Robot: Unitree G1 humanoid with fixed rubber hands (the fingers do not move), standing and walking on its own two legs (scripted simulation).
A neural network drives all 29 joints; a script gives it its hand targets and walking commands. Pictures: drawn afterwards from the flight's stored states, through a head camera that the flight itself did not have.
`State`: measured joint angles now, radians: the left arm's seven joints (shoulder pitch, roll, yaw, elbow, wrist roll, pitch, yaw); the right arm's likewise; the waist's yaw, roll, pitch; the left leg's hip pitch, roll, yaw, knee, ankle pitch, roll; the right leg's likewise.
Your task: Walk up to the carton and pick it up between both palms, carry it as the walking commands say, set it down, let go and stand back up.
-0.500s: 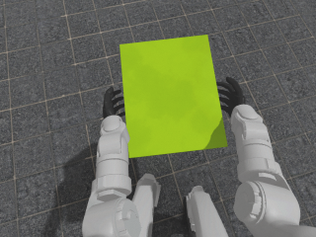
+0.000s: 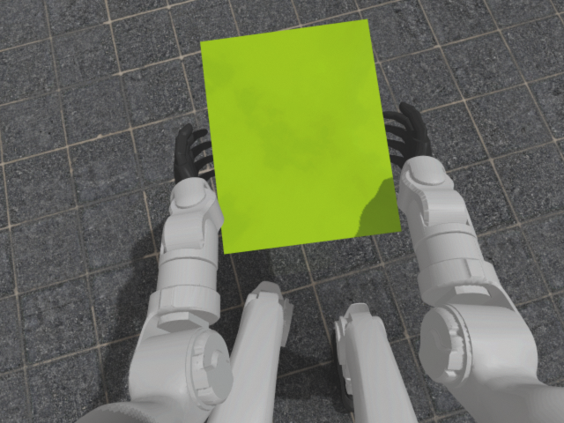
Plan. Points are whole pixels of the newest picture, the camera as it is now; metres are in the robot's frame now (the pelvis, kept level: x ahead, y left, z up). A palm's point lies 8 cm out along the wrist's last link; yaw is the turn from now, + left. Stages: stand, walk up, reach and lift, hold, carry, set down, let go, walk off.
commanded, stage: set down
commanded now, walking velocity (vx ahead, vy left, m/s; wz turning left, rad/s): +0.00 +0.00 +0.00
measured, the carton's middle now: (296, 153) +0.50 +0.08 -0.16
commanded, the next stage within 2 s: none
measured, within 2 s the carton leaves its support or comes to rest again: neither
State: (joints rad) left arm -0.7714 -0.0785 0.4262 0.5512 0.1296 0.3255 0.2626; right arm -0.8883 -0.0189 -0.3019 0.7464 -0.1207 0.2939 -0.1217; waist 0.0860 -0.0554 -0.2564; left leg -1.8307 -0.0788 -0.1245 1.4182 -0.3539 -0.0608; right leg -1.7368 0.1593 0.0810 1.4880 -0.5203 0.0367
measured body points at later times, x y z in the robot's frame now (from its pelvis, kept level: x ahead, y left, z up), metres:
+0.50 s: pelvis -0.02 +0.01 -0.06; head +0.27 +0.04 +0.28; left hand +0.44 +0.24 -0.17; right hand +0.52 -0.07 -0.15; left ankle +0.12 +0.13 -0.54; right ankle +0.06 -0.12 -0.54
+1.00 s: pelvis -0.03 +0.01 -0.12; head +0.30 +0.04 +0.18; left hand +0.47 +0.24 -0.25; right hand +0.54 -0.07 -0.24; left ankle +0.12 +0.13 -0.54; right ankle +0.06 -0.12 -0.54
